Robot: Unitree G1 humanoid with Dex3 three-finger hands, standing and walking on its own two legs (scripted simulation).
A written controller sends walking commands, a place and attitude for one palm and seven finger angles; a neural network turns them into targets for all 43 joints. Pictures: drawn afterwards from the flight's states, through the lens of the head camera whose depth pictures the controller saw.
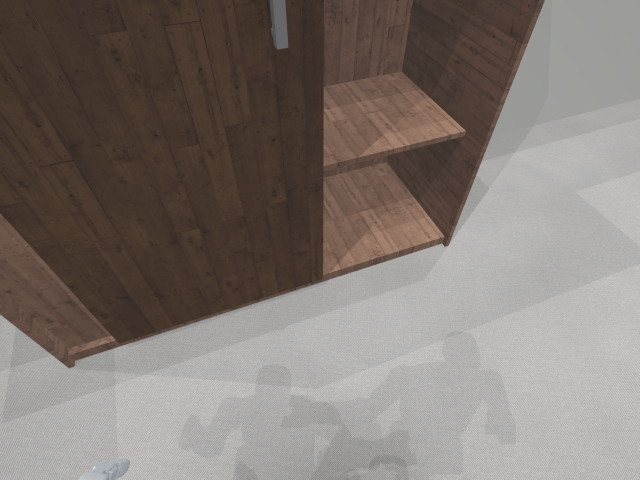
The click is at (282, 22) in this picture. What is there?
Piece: wardrobe's sliding door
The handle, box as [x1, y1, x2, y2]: [270, 0, 287, 49]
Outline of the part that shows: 270,0 272,20 271,33 273,36 274,45 277,49 287,47 284,0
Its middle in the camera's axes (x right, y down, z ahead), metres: -0.08 -0.43 +0.66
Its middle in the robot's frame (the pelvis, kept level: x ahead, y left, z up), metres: +0.82 +0.12 +0.25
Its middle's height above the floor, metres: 1.02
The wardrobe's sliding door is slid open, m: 0.54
